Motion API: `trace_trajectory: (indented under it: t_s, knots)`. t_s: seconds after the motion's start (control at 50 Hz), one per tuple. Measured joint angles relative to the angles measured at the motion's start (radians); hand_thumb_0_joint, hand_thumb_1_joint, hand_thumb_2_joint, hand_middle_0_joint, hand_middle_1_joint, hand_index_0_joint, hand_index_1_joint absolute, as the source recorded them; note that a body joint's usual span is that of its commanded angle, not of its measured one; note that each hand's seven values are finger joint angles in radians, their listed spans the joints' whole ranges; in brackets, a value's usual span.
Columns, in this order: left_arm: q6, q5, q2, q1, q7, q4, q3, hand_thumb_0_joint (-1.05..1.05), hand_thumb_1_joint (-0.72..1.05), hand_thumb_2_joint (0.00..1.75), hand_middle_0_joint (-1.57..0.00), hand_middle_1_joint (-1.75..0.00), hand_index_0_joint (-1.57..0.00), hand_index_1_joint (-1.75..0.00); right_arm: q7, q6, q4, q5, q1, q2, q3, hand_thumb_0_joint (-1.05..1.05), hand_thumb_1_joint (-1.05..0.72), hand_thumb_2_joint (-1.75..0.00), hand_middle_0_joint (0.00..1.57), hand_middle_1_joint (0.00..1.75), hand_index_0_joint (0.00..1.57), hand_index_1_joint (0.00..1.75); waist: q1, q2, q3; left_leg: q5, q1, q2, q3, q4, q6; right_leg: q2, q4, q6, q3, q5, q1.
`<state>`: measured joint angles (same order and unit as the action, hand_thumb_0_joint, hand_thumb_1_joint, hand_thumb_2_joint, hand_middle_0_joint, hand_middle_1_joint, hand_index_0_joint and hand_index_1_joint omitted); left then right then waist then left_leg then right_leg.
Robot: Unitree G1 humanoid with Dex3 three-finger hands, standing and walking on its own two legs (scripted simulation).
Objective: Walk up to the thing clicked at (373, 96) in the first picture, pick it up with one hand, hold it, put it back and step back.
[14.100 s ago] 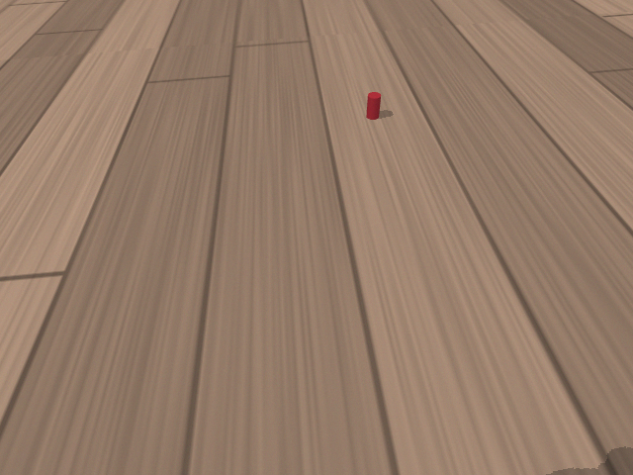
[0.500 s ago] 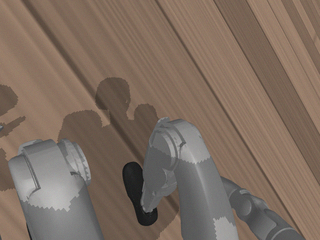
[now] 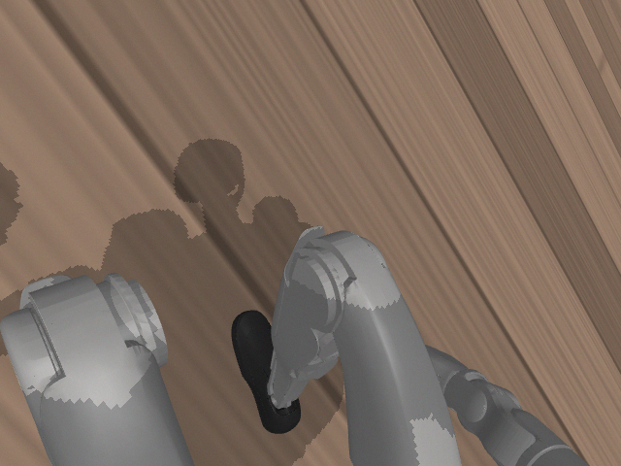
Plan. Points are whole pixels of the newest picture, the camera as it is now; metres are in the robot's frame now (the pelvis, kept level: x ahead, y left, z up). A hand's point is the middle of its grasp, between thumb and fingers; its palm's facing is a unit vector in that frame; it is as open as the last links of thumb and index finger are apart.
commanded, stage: settle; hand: left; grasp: from the side
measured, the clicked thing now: out of the picture +0.41 +0.31 -0.21
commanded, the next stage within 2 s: none
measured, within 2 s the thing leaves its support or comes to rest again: leaves its support in 0.30 s
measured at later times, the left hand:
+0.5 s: hand out of the picture +0.39 +0.33 -0.14, palm faces +0.46 -0.89 -0.02, open 10.1 cm
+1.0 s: hand out of the picture +0.37 +0.34 -0.03, palm faces +0.43 -0.90 -0.06, open 10.1 cm
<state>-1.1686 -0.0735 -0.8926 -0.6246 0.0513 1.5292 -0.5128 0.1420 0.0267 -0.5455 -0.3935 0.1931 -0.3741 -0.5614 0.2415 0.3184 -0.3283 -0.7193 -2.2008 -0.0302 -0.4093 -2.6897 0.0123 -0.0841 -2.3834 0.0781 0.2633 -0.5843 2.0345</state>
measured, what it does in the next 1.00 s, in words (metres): stands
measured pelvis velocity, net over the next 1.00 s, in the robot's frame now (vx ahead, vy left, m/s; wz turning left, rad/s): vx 0.02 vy -0.02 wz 0.14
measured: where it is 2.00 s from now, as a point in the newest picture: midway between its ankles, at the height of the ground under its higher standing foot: (199, 437)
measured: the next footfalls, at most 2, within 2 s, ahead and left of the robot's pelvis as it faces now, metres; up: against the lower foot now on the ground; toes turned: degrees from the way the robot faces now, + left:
none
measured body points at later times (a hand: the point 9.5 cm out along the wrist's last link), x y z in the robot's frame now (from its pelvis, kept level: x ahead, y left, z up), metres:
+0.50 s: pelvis +0.01 +0.00 +0.02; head +0.20 +0.21 +0.36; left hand +0.36 +0.38 -0.14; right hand +0.20 -0.23 -0.02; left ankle +0.08 +0.12 -0.25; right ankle +0.15 -0.13 -0.25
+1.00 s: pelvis +0.02 -0.02 +0.04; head +0.20 +0.12 +0.43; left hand +0.34 +0.38 -0.02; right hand +0.23 -0.24 -0.05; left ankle +0.08 +0.12 -0.25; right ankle +0.15 -0.13 -0.25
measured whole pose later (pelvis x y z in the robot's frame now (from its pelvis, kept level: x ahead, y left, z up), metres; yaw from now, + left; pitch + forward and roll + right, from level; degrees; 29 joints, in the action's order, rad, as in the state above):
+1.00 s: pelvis +0.02 -0.02 +0.04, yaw +8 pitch +26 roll -11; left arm -0.68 -0.13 -0.52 -0.48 -0.12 0.84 -0.44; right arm 0.10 0.06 -0.63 -0.14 -0.01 -0.30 -0.16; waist 0.12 0.08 0.00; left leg -0.69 -2.25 -0.02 -0.20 -2.46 0.00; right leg 0.01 -2.33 0.04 0.12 -0.65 2.14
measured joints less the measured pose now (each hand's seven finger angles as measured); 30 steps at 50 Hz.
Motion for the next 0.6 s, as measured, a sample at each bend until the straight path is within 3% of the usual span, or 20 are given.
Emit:
trace_trajectory:
  t_s: [0.14, 0.28, 0.44, 0.6]
  knots:
    - [0.021, 0.004, 0.004, -0.002, -0.006, -0.027, 0.001, -0.03, -0.23, 0.88, -0.62, -0.96, -0.66, -0.98, 0.002, 0.003, -0.001, 0.005, -0.002, 0.005, 0.005, 0.0, -0.88, -0.9, 0.21, 0.3, 0.21, 0.3, -0.004, -0.001, -0.001, -0.004, 0.002, 0.002, 0.001, 0.002, 0.002, 0.002, 0.002, 0.0, 0.001, -0.006, -0.006]
    - [0.095, 0.026, 0.044, 0.028, -0.009, -0.146, -0.014, -0.02, -0.28, 0.94, -0.63, -0.99, -0.67, -1.0, 0.007, 0.011, -0.004, 0.014, -0.023, 0.017, 0.04, 0.0, -0.89, -0.9, 0.21, 0.3, 0.21, 0.3, -0.02, -0.006, 0.011, -0.004, 0.001, 0.005, 0.006, 0.01, -0.003, 0.009, 0.004, -0.008, -0.001, -0.012, -0.005]
    - [0.194, 0.031, 0.124, 0.083, -0.015, -0.347, 0.001, -0.02, -0.31, 0.98, -0.63, -1.01, -0.68, -1.02, 0.009, 0.02, -0.019, 0.05, -0.073, 0.035, 0.117, 0.0, -0.9, -0.91, 0.21, 0.3, 0.21, 0.3, -0.045, -0.046, 0.074, 0.0, -0.006, 0.01, 0.035, 0.047, -0.008, 0.028, 0.016, -0.019, -0.017, -0.026, 0.004]
    - [0.299, -0.005, 0.189, 0.11, -0.063, -0.485, 0.05, -0.02, -0.33, 1.0, -0.65, -0.99, -0.69, -1.01, 0.006, 0.02, -0.027, 0.117, -0.112, 0.037, 0.214, 0.0, -0.9, -0.9, 0.21, 0.3, 0.21, 0.3, -0.068, -0.121, 0.167, 0.019, -0.025, 0.009, 0.09, 0.101, 0.0, 0.048, 0.034, -0.025, -0.053, -0.033, 0.03]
